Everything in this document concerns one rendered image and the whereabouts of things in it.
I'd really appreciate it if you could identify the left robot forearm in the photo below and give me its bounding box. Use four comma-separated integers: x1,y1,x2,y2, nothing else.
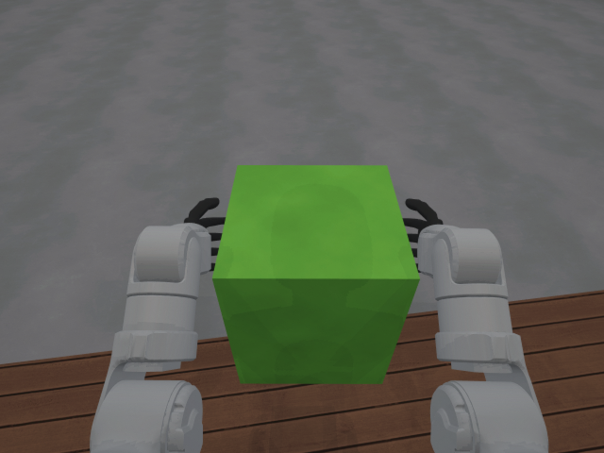
90,223,211,453

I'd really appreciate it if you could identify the robot right hand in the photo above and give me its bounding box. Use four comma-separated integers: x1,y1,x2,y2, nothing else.
403,199,443,273

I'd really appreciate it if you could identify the right robot forearm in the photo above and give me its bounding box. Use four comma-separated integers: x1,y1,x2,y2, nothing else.
417,225,548,450

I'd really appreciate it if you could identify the carton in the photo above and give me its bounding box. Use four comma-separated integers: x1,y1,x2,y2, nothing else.
212,165,420,384

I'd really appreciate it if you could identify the robot left upper arm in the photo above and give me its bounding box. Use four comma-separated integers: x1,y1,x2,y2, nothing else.
91,380,203,453

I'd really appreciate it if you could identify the robot right upper arm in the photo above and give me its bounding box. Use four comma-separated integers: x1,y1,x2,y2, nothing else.
430,380,548,453

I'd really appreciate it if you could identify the robot left hand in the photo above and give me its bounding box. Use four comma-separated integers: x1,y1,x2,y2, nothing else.
184,197,226,271

